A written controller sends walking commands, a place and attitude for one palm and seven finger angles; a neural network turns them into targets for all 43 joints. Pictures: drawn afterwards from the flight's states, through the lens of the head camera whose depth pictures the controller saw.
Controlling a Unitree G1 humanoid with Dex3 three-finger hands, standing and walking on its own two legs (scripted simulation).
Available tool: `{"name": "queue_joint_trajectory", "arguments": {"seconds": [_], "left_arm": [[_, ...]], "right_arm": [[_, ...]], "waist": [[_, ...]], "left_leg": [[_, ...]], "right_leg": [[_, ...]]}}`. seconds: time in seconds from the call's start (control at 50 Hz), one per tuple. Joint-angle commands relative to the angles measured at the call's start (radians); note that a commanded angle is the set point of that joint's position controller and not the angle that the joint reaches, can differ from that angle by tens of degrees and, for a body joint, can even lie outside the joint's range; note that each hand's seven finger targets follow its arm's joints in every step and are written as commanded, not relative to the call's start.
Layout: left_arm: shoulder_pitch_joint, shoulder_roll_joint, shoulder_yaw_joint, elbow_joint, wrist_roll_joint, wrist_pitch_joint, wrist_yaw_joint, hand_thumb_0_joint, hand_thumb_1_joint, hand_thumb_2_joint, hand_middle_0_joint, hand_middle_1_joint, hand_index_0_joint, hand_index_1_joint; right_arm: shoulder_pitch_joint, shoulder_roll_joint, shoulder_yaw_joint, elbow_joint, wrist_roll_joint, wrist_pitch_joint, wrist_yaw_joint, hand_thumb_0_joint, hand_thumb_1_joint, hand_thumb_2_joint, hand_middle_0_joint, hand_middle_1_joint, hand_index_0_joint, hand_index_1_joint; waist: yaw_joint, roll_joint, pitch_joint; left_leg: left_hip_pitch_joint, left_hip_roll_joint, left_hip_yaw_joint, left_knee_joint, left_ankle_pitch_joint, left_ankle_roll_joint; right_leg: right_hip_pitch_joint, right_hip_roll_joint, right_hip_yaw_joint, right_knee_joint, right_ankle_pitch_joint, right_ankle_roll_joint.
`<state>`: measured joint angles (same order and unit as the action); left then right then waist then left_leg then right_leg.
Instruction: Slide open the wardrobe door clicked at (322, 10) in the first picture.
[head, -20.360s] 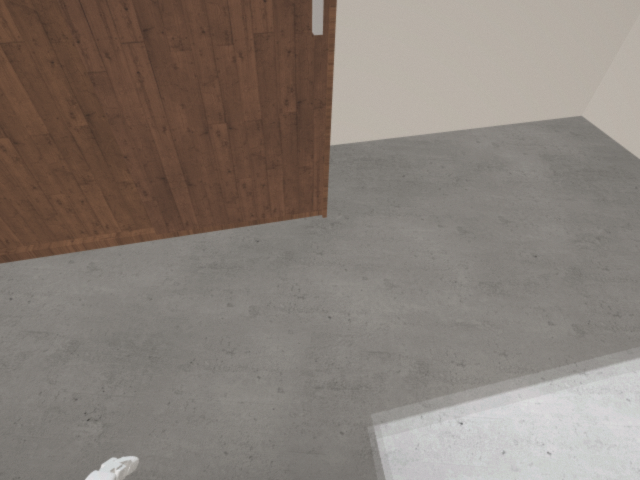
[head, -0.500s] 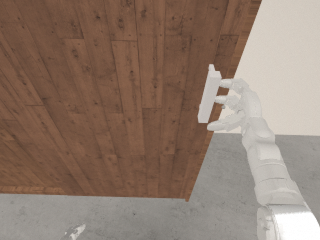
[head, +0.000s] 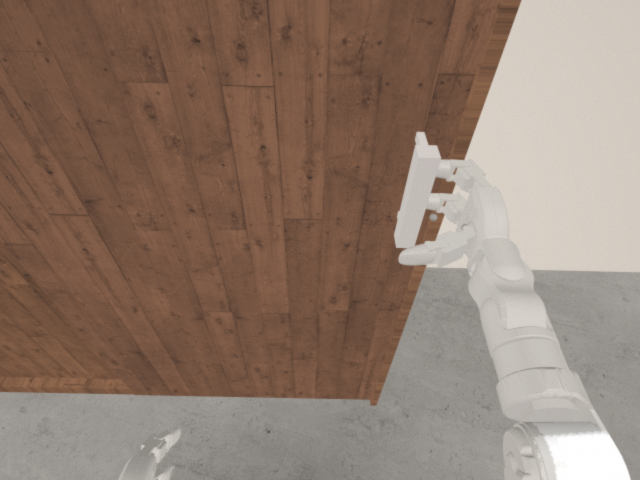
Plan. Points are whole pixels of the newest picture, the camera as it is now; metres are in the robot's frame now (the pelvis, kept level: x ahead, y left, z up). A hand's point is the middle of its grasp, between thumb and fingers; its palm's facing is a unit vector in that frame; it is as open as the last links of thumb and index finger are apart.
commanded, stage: slide the fingers in behind the handle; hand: right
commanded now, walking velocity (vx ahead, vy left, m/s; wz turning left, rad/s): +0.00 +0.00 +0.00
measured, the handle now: (412, 191) +0.47 -0.08 +0.13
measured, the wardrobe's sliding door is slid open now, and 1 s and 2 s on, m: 0.00 0.00 0.00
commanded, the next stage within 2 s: grip the handle and tug to test in 1.06 s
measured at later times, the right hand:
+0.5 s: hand (415, 218) +0.41 -0.08 +0.13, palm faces -0.07 +1.00 +0.00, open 14.0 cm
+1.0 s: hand (407, 216) +0.42 -0.07 +0.14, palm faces -0.08 +1.00 +0.00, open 14.0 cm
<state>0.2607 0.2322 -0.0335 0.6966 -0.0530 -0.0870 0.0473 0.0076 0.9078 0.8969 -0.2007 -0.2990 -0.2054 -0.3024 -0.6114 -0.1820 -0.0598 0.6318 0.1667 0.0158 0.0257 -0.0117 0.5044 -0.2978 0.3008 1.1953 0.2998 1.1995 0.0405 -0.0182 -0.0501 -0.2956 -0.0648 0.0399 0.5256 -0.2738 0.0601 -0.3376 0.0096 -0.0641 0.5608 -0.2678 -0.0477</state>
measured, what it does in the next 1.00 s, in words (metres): stands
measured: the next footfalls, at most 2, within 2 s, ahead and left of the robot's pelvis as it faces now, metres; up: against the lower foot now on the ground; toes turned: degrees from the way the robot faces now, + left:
none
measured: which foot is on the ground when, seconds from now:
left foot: down 0.00-1.00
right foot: down 0.00-1.00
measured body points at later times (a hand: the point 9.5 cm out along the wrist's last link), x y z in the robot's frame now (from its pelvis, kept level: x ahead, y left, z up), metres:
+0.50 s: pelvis +0.01 +0.01 +0.00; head +0.01 +0.02 +0.45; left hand +0.12 +0.26 -0.11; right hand +0.41 -0.13 +0.14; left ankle +0.00 +0.08 -0.73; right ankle +0.02 -0.09 -0.73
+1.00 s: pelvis +0.01 +0.01 +0.00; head +0.01 +0.02 +0.45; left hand +0.12 +0.26 -0.11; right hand +0.41 -0.12 +0.14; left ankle +0.00 +0.08 -0.73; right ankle +0.02 -0.09 -0.73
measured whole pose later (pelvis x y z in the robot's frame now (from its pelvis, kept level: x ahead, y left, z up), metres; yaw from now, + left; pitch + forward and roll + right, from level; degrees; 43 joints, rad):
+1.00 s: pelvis +0.01 +0.01 +0.00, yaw +0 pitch +3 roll +0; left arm 0.27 0.24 -0.03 0.70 -0.05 -0.05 0.04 0.01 0.91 0.90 -0.20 -0.30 -0.20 -0.30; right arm -0.59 -0.14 -0.04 0.61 0.16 0.03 0.00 -0.01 0.50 -0.30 0.30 1.20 0.30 1.20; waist 0.04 -0.03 -0.06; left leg -0.29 -0.07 0.04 0.52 -0.28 0.08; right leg -0.33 0.00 -0.06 0.55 -0.27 -0.03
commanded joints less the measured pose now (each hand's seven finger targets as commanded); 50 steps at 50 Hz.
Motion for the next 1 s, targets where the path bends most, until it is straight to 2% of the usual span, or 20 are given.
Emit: {"name": "queue_joint_trajectory", "arguments": {"seconds": [0.0, 0.04, 0.06, 0.08, 0.1, 0.18, 0.2, 0.24, 0.34, 0.38, 0.44, 0.48, 0.52, 0.58, 0.62, 0.64, 0.78, 0.82, 0.9, 0.98], "left_arm": [[-0.045, 0.129, 0.055, -0.120, -0.006, -0.042, 0.008, 0.000, 0.900, 0.900, -0.200, -0.300, -0.200, -0.300], [-0.051, 0.133, 0.052, -0.122, -0.006, -0.038, 0.010, 0.000, 0.900, 0.900, -0.200, -0.300, -0.200, -0.300], [-0.047, 0.131, 0.055, -0.119, -0.004, -0.037, 0.010, 0.000, 0.900, 0.900, -0.200, -0.300, -0.200, -0.300], [-0.056, 0.126, 0.052, -0.125, -0.005, -0.037, 0.008, 0.000, 0.900, 0.900, -0.200, -0.300, -0.200, -0.300], [-0.054, 0.123, 0.052, -0.119, -0.005, -0.036, 0.008, 0.000, 0.900, 0.900, -0.200, -0.300, -0.200, -0.300], [-0.056, 0.121, 0.056, -0.124, 0.000, -0.040, 0.006, 0.000, 0.900, 0.900, -0.200, -0.300, -0.200, -0.300], [-0.056, 0.119, 0.052, -0.123, 0.001, -0.039, 0.006, 0.000, 0.900, 0.900, -0.200, -0.300, -0.200, -0.300], [-0.059, 0.125, 0.050, -0.124, 0.001, -0.034, 0.008, 0.000, 0.900, 0.900, -0.200, -0.300, -0.200, -0.300], [-0.067, 0.122, 0.049, -0.126, -0.002, -0.022, 0.008, 0.000, 0.900, 0.900, -0.200, -0.300, -0.200, -0.300], [-0.063, 0.118, 0.050, -0.124, -0.001, -0.025, 0.008, 0.000, 0.900, 0.900, -0.200, -0.300, -0.200, -0.300], [-0.059, 0.125, 0.054, -0.124, 0.000, -0.027, 0.009, 0.000, 0.900, 0.900, -0.200, -0.300, -0.200, -0.300], [-0.059, 0.116, 0.054, -0.127, 0.002, -0.033, 0.004, 0.000, 0.900, 0.900, -0.200, -0.300, -0.200, -0.300], [-0.054, 0.125, 0.055, -0.126, 0.001, -0.028, 0.003, 0.000, 0.900, 0.900, -0.200, -0.300, -0.200, -0.300], [-0.060, 0.115, 0.054, -0.122, 0.002, -0.025, -0.002, 0.000, 0.900, 0.900, -0.200, -0.300, -0.200, -0.300], [-0.067, 0.125, 0.051, -0.121, 0.003, -0.014, 0.001, 0.000, 0.900, 0.900, -0.200, -0.300, -0.200, -0.300], [-0.068, 0.123, 0.049, -0.120, 0.002, -0.012, 0.003, 0.000, 0.900, 0.900, -0.200, -0.300, -0.200, -0.300], [-0.066, 0.112, 0.048, -0.122, 0.007, -0.019, 0.004, 0.000, 0.900, 0.900, -0.200, -0.300, -0.200, -0.300], [-0.055, 0.121, 0.050, -0.118, 0.004, -0.015, 0.004, 0.000, 0.900, 0.900, -0.200, -0.300, -0.200, -0.300], [-0.053, 0.119, 0.054, -0.121, 0.002, -0.016, -0.001, 0.000, 0.900, 0.900, -0.200, -0.300, -0.200, -0.300], [-0.063, 0.121, 0.052, -0.128, 0.002, -0.007, 0.001, 0.000, 0.900, 0.900, -0.200, -0.300, -0.200, -0.300]], "right_arm": [[-0.438, -0.086, -0.020, -0.240, 0.009, -0.060, 0.009, 0.000, 0.500, -0.300, 0.300, 1.200, 0.300, 1.200], [-0.442, -0.097, -0.029, -0.222, 0.010, -0.049, 0.005, 0.000, 0.500, -0.300, 0.300, 1.200, 0.300, 1.200], [-0.445, -0.115, -0.050, -0.235, 0.008, -0.051, -0.002, 0.000, 0.500, -0.300, 0.300, 1.200, 0.300, 1.200], [-0.439, -0.081, -0.022, -0.247, 0.006, -0.049, -0.003, 0.000, 0.500, -0.300, 0.300, 1.200, 0.300, 1.200], [-0.466, -0.081, -0.021, -0.258, 0.005, -0.054, -0.009, 0.000, 0.500, -0.300, 0.300, 1.200, 0.300, 1.200], [-0.436, -0.101, -0.040, -0.304, -0.001, -0.076, -0.022, 0.000, 0.500, -0.300, 0.300, 1.200, 0.300, 1.200], [-0.430, -0.083, -0.024, -0.295, 0.000, -0.076, -0.021, 0.000, 0.500, -0.300, 0.300, 1.200, 0.300, 1.200], [-0.416, -0.117, -0.052, -0.273, 0.001, -0.071, -0.023, 0.000, 0.500, -0.300, 0.300, 1.200, 0.300, 1.200], [-0.437, -0.092, -0.026, -0.265, -0.007, -0.044, -0.022, 0.000, 0.500, -0.300, 0.300, 1.200, 0.300, 1.200], [-0.452, -0.064, -0.007, -0.273, -0.002, -0.046, -0.021, 0.000, 0.500, -0.300, 0.300, 1.200, 0.300, 1.200], [-0.429, -0.098, -0.043, -0.273, 0.010, -0.053, -0.019, 0.000, 0.500, -0.300, 0.300, 1.200, 0.300, 1.200], [-0.415, -0.049, -0.005, -0.306, 0.009, -0.065, -0.017, 0.000, 0.500, -0.300, 0.300, 1.200, 0.300, 1.200], [-0.375, -0.079, -0.027, -0.269, 0.005, -0.059, -0.019, 0.000, 0.500, -0.300, 0.300, 1.200, 0.300, 1.200], [-0.412, -0.035, 0.009, -0.274, -0.006, -0.050, -0.031, 0.000, 0.500, -0.300, 0.300, 1.200, 0.300, 1.200], [-0.403, -0.083, -0.031, -0.242, -0.006, -0.034, -0.042, 0.000, 0.500, -0.300, 0.300, 1.200, 0.300, 1.200], [-0.451, -0.088, -0.031, -0.254, -0.006, -0.034, -0.045, 0.000, 0.500, -0.300, 0.300, 1.200, 0.300, 1.200], [-0.464, -0.071, -0.019, -0.280, -0.007, -0.081, -0.046, 0.000, 0.500, -0.300, 0.300, 1.200, 0.300, 1.200], [-0.446, -0.085, -0.026, -0.233, -0.007, -0.079, -0.039, 0.000, 0.500, -0.300, 0.300, 1.200, 0.300, 1.200], [-0.429, -0.041, 0.006, -0.236, -0.008, -0.060, -0.028, 0.000, 0.500, -0.300, 0.300, 1.200, 0.300, 1.200], [-0.391, -0.074, -0.038, -0.241, 0.004, -0.038, -0.031, 0.000, 0.500, -0.300, 0.300, 1.200, 0.300, 1.200]], "waist": [[0.005, 0.039, -0.299], [0.009, 0.075, -0.250], [0.004, 0.085, -0.270], [0.000, 0.054, -0.268], [0.011, 0.059, -0.264], [-0.007, 0.040, -0.310], [-0.003, 0.057, -0.303], [-0.005, 0.068, -0.271], [0.002, 0.036, -0.253], [0.007, 0.038, -0.272], [-0.005, 0.069, -0.293], [-0.004, 0.072, -0.323], [-0.009, 0.090, -0.300], [0.003, 0.066, -0.262], [-0.007, 0.064, -0.240], [0.006, 0.084, -0.234], [-0.001, 0.046, -0.310], [0.003, 0.080, -0.292], [0.007, 0.068, -0.299], [-0.009, 0.101, -0.277]], "left_leg": [[0.040, 0.025, -0.052, -0.067, 0.279, -0.032], [0.040, 0.029, -0.054, -0.077, 0.272, -0.038], [0.051, 0.028, -0.054, -0.076, 0.274, -0.037], [0.048, 0.029, -0.057, -0.074, 0.274, -0.035], [0.039, 0.028, -0.054, -0.075, 0.275, -0.035], [0.070, 0.030, -0.064, -0.068, 0.302, -0.036], [0.074, 0.030, -0.061, -0.066, 0.312, -0.036], [0.081, 0.036, -0.068, -0.075, 0.310, -0.041], [0.069, 0.040, -0.076, -0.084, 0.291, -0.044], [0.069, 0.036, -0.073, -0.082, 0.299, -0.041], [0.099, 0.040, -0.078, -0.076, 0.340, -0.046], [0.111, 0.039, -0.074, -0.065, 0.384, -0.046], [0.113, 0.040, -0.074, -0.066, 0.380, -0.050], [0.069, 0.040, -0.074, -0.077, 0.329, -0.050], [0.075, 0.046, -0.087, -0.090, 0.297, -0.053], [0.072, 0.046, -0.084, -0.092, 0.289, -0.054], [0.105, 0.044, -0.088, -0.070, 0.349, -0.048], [0.106, 0.043, -0.086, -0.071, 0.342, -0.051], [0.087, 0.040, -0.079, -0.072, 0.352, -0.050], [0.112, 0.047, -0.085, -0.079, 0.370, -0.058]], "right_leg": [[0.177, -0.018, 0.074, -0.045, 0.221, 0.019], [0.151, -0.016, 0.074, -0.054, 0.199, 0.015], [0.154, -0.016, 0.074, -0.054, 0.202, 0.014], [0.154, -0.014, 0.071, -0.054, 0.202, 0.014], [0.165, -0.016, 0.072, -0.049, 0.206, 0.014], [0.176, -0.014, 0.065, -0.045, 0.224, 0.014], [0.170, -0.013, 0.065, -0.044, 0.227, 0.013], [0.146, -0.013, 0.063, -0.052, 0.209, 0.011], [0.139, -0.010, 0.058, -0.051, 0.182, 0.009], [0.151, -0.009, 0.062, -0.047, 0.193, 0.009], [0.144, -0.008, 0.063, -0.046, 0.207, 0.009], [0.165, -0.007, 0.061, -0.042, 0.240, 0.009], [0.147, -0.007, 0.061, -0.044, 0.228, 0.009], [0.146, -0.007, 0.060, -0.044, 0.198, 0.008], [0.126, -0.005, 0.058, -0.049, 0.166, 0.008], [0.117, -0.004, 0.059, -0.049, 0.159, 0.005], [0.144, -0.003, 0.057, -0.039, 0.199, 0.007], [0.131, -0.003, 0.061, -0.042, 0.190, 0.006], [0.146, -0.004, 0.060, -0.039, 0.204, 0.007], [0.113, -0.002, 0.057, -0.047, 0.192, 0.007]]}}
